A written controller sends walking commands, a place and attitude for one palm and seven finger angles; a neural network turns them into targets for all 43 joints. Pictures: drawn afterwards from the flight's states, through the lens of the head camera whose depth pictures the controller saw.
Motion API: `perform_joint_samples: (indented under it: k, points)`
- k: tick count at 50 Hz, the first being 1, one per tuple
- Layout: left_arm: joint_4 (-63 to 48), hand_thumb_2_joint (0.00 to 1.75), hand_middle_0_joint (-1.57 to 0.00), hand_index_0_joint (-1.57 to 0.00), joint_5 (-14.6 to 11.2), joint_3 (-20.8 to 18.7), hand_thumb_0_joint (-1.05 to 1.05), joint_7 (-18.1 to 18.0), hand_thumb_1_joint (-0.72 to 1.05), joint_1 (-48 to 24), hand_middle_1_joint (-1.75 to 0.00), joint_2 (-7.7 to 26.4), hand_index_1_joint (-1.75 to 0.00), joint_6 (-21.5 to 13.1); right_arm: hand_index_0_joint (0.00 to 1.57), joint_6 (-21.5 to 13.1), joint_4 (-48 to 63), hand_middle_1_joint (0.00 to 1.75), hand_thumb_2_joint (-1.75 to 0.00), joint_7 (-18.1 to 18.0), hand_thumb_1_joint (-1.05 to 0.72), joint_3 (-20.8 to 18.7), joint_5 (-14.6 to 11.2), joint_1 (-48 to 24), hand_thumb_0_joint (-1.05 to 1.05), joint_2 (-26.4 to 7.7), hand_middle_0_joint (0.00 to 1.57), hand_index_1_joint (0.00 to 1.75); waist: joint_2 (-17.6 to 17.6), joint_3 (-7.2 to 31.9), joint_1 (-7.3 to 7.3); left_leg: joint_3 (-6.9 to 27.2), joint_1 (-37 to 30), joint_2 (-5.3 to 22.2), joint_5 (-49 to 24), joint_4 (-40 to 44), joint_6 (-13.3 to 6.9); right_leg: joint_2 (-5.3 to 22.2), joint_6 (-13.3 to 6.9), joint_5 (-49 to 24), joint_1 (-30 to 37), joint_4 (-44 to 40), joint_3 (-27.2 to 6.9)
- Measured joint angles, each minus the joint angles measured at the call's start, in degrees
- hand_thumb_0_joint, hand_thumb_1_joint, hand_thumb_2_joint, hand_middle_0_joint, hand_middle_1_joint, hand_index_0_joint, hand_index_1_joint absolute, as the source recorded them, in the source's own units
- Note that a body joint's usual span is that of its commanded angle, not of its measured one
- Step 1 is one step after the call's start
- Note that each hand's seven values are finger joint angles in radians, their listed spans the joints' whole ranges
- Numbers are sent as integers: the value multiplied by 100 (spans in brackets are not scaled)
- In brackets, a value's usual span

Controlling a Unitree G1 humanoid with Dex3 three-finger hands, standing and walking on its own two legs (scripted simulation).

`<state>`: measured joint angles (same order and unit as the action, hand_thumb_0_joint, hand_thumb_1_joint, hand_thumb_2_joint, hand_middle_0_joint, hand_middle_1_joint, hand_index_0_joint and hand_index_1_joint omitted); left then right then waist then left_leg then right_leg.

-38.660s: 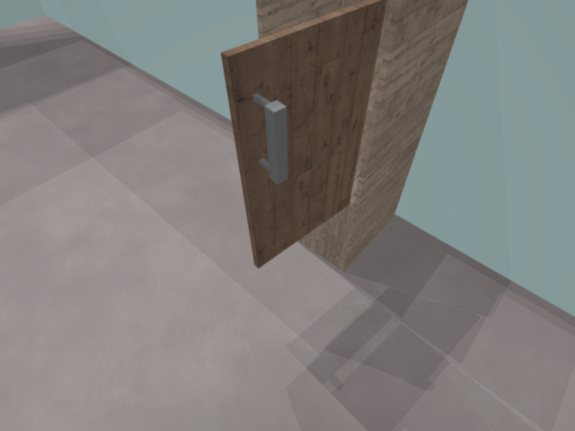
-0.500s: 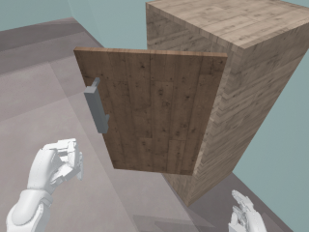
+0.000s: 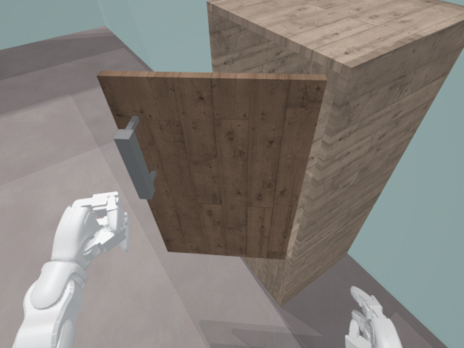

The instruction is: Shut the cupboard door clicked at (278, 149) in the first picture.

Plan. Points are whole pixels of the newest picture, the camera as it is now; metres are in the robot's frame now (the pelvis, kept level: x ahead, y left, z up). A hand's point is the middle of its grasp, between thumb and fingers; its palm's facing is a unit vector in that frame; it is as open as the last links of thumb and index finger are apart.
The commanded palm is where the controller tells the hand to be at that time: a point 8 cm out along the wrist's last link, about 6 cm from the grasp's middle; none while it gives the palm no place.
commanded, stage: bring the fist close to the handle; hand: left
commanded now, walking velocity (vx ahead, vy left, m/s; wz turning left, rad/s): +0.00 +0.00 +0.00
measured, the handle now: (140, 159) +0.43 +0.21 +0.11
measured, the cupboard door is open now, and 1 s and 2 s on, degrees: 51 51 36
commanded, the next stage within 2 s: push the door shut along its arc in 1.00 s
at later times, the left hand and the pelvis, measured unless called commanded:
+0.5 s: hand (134, 208) +0.31 +0.18 +0.11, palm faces -0.01 -1.00 -0.06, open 3.1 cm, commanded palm +0.28 +0.24 +0.11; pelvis +0.00 +0.00 +0.00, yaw -1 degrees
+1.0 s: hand (134, 200) +0.32 +0.19 +0.11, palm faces +0.00 -1.00 -0.05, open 3.1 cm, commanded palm +0.29 +0.24 +0.11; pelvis +0.01 +0.01 +0.00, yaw -1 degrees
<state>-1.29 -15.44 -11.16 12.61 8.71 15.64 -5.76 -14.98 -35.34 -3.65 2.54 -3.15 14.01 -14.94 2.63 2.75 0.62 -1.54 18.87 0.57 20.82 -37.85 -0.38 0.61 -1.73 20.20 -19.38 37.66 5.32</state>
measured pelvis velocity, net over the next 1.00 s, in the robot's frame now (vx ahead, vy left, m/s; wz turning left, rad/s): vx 0.01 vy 0.01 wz -0.02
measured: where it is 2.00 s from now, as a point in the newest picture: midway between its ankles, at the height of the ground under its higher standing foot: outside the picture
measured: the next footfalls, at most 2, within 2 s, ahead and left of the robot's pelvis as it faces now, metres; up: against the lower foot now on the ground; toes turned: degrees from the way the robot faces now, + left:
none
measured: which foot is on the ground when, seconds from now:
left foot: down 0.00-1.00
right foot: down 0.00-1.00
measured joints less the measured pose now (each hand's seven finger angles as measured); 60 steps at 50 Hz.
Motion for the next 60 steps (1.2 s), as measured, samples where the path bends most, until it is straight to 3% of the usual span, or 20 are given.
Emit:
perform_joint_samples:
  k: [18,34,60]
  points:
    - [706,90,-130,-130,20,-52,2,25,90,-765,-150,28,-150,-57,21,136,-66,30,-90,1,-90,-46,-16,-5,1,-46,20,30,-12,-11,-37,-26,31,-6,-10,49,-10,2,11,-15,-46,-38,-29]
    - [1239,90,-130,-130,193,4,2,-215,89,-1363,-150,-4,-150,-19,21,388,-59,30,-90,92,-90,0,2,-26,1,27,20,30,-61,-24,-91,-92,14,-25,-18,117,-43,15,42,-37,-60,-84,-97]
    - [985,90,-130,-130,194,64,2,-196,90,-1023,-150,-56,-150,-50,21,497,40,30,-90,134,-90,-37,-6,-30,1,17,20,30,-16,26,-99,-90,-56,-42,8,129,-82,28,88,-46,41,-156,-99]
